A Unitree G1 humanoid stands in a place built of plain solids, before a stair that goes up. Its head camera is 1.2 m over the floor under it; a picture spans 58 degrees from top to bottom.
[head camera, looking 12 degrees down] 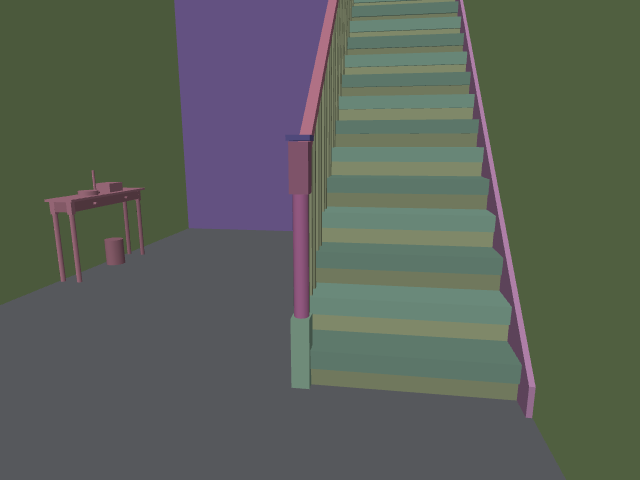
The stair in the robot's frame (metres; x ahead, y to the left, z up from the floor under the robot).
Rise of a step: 0.20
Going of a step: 0.23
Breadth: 1.10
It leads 8 degrees to the right of straight ahead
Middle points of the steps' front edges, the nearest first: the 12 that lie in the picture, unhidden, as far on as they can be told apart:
1.95 -0.45 0.20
2.18 -0.44 0.40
2.42 -0.48 0.60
2.65 -0.51 0.80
2.88 -0.55 1.00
3.11 -0.58 1.20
3.34 -0.61 1.41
3.57 -0.65 1.61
3.81 -0.68 1.81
4.04 -0.72 2.01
4.27 -0.75 2.21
4.50 -0.78 2.41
